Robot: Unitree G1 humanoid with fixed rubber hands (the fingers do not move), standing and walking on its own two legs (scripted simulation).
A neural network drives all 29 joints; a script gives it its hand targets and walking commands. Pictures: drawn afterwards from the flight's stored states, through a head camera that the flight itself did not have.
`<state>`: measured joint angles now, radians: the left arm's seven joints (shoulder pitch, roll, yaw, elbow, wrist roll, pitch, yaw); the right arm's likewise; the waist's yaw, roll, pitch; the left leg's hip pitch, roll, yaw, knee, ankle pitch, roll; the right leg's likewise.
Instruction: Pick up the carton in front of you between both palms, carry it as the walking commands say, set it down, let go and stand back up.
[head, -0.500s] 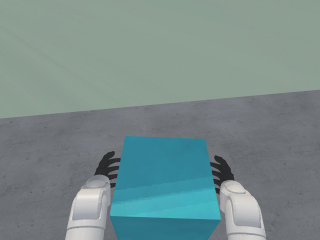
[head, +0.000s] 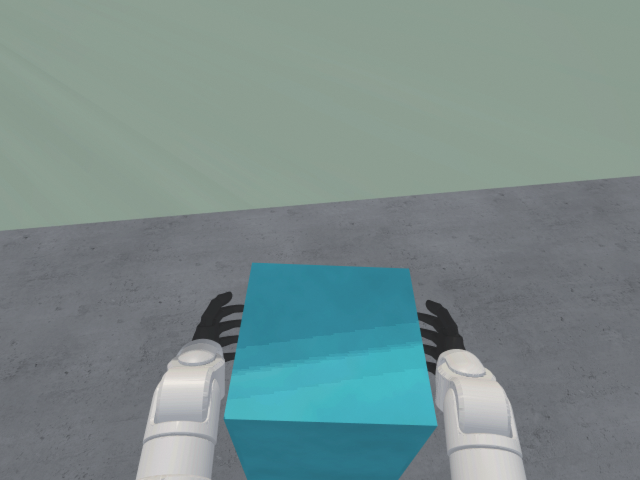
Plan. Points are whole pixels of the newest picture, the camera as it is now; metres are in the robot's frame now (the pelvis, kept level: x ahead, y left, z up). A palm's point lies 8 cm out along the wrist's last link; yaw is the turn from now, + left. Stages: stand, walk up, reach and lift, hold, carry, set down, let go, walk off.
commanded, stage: carry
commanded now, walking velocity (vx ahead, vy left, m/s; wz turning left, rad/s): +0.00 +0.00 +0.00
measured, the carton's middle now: (325, 378) +0.30 +0.00 -0.03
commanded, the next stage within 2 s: hold in 0.48 s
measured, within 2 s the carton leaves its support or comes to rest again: neither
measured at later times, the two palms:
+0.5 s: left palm (209, 358) +0.28 +0.15 +0.04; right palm (454, 368) +0.28 -0.15 +0.04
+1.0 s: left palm (215, 358) +0.28 +0.14 +0.04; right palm (467, 397) +0.24 -0.16 +0.05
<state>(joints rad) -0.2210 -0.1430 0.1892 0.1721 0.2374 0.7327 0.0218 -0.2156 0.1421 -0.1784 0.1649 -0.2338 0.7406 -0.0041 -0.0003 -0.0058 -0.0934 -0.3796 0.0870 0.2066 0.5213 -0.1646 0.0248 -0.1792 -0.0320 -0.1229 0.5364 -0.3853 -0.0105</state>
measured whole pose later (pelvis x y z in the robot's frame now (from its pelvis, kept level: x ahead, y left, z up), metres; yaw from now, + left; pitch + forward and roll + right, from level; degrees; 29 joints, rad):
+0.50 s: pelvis -0.01 +0.00 +0.00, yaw +0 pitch +1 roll +0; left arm -0.23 -0.14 0.19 0.17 0.24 0.73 0.02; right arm -0.22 0.14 -0.18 0.17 -0.23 0.74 0.00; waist 0.00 -0.01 -0.07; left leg -0.37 0.09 0.20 0.50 -0.13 0.03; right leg -0.18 -0.03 -0.13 0.55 -0.38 -0.02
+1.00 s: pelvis -0.03 +0.03 +0.01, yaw -8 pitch -7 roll +0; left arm -0.24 -0.15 0.21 0.18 0.27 0.71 0.02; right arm -0.26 0.15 -0.22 0.26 -0.25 0.65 0.02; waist 0.00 -0.05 0.09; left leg -0.15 0.01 0.08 0.37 -0.09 0.02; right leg -0.02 -0.01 0.03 0.43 -0.28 0.00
